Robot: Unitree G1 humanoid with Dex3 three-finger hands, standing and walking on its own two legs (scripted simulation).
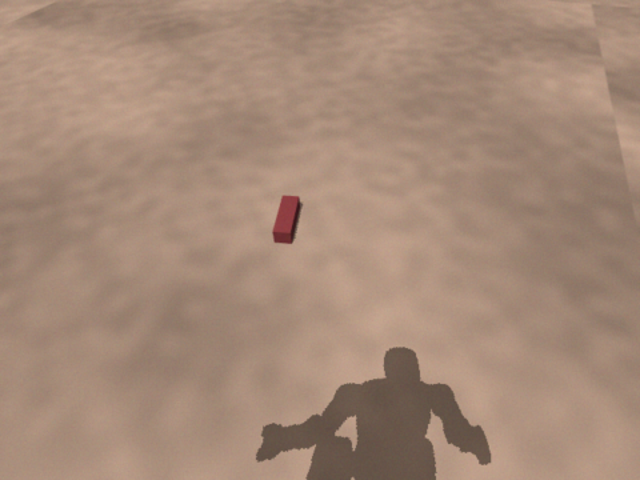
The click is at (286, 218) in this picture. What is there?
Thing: lying carton
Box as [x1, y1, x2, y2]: [273, 195, 299, 243]
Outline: 283,195 273,228 274,242 291,243 299,209 298,196
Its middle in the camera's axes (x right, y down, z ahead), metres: -0.14 -0.09 +1.70
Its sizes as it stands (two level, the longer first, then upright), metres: 0.220 0.075 0.068
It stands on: the floor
